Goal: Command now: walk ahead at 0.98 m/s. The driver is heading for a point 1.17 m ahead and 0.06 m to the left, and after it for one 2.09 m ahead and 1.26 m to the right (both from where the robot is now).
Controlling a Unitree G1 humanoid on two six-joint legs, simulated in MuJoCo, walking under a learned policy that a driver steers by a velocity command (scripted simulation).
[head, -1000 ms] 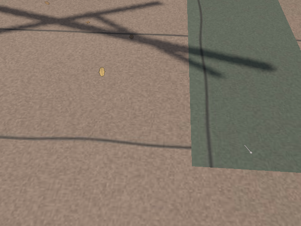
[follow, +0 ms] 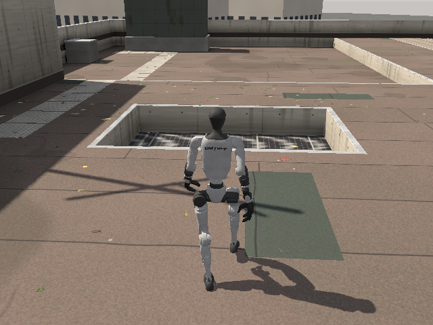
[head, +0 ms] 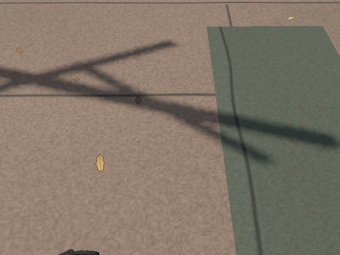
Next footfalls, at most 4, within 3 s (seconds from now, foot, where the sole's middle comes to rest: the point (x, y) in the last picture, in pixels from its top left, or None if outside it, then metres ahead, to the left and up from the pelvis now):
0.14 right None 0.36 -0.08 -0.77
0.58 left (140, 237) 0.57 0.11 -0.77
0.88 right None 0.47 -0.12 -0.77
1.22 left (128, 236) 0.58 0.16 -0.77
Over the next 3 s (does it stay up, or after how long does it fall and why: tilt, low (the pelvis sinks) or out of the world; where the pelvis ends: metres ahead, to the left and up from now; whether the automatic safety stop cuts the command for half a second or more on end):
stays up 1.03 0.01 0.01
